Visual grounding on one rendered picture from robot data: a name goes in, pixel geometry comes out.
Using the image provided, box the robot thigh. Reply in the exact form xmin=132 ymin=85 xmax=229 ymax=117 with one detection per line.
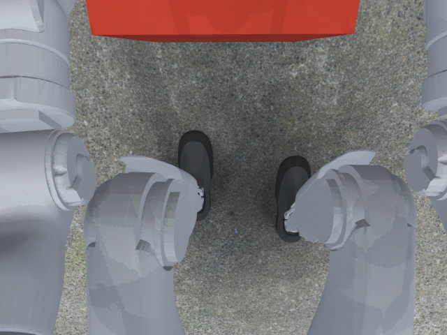
xmin=307 ymin=165 xmax=416 ymax=335
xmin=85 ymin=172 xmax=191 ymax=335

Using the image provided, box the right robot thigh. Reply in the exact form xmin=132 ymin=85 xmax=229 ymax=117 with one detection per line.
xmin=307 ymin=165 xmax=416 ymax=335

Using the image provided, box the robot left upper arm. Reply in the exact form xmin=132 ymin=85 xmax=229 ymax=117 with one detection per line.
xmin=0 ymin=129 xmax=96 ymax=335

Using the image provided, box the robot right upper arm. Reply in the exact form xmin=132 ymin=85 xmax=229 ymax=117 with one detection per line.
xmin=404 ymin=119 xmax=447 ymax=235

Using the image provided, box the carton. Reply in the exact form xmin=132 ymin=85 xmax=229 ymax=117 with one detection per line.
xmin=86 ymin=0 xmax=360 ymax=42

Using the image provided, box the left robot thigh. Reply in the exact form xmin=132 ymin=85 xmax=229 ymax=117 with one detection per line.
xmin=85 ymin=172 xmax=191 ymax=335

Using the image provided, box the robot right forearm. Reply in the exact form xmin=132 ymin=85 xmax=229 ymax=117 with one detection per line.
xmin=421 ymin=0 xmax=447 ymax=118

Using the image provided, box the robot left forearm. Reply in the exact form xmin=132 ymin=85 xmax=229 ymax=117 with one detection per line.
xmin=0 ymin=0 xmax=77 ymax=133

